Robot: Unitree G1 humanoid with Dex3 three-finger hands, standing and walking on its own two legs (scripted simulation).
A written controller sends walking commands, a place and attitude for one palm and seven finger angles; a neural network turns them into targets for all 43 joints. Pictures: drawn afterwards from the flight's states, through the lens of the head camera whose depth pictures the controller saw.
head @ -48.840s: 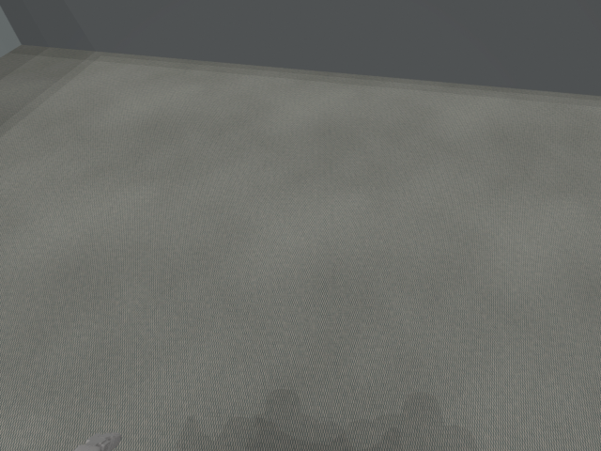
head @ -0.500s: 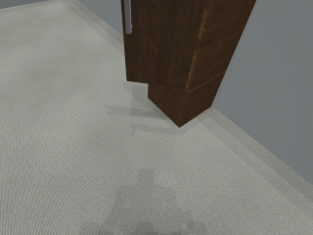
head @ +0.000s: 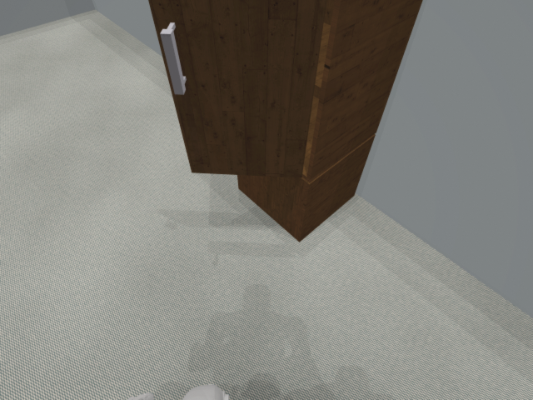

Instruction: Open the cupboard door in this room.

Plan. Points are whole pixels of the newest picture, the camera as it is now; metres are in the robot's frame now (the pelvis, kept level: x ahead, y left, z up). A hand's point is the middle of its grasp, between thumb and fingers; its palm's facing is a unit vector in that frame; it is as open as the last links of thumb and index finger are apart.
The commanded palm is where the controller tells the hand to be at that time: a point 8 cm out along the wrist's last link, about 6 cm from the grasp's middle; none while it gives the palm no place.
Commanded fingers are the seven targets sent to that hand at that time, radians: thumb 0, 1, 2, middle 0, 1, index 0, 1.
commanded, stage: take the last steps up to it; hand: left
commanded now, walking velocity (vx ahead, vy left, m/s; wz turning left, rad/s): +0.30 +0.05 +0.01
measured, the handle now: (176, 59) +0.81 +0.23 +0.08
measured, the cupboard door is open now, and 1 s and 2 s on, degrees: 44 44 44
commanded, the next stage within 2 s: come to a stop and stand still in 0.46 s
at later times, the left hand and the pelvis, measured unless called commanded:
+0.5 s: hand (138, 355) +0.22 +0.24 -0.17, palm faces +0.00 -0.99 -0.17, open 7.3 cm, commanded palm none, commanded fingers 0.00 0.90 0.90 -0.20 -0.30 -0.20 -0.30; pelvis +0.18 +0.07 +0.01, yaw -2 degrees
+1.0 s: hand (157, 298) +0.33 +0.24 -0.18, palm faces +0.01 -0.98 -0.20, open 7.3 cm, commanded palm none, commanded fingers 0.00 0.90 0.90 -0.20 -0.30 -0.20 -0.30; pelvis +0.25 +0.05 -0.01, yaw -2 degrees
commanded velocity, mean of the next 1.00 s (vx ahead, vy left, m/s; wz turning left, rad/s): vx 0.03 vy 0.02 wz -0.01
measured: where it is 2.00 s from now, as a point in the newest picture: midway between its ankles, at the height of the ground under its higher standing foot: outside the picture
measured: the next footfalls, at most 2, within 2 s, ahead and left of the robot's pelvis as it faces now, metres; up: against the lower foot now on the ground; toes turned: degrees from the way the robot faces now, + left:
left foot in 0.20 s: +0.27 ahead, +0.16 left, +0.00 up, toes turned +3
right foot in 0.64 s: +0.25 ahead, -0.07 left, +0.00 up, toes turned -3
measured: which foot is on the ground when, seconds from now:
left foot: up 0.00-0.18, down 0.20-1.00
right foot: down 0.00-0.22, up 0.24-0.62, down 0.64-1.00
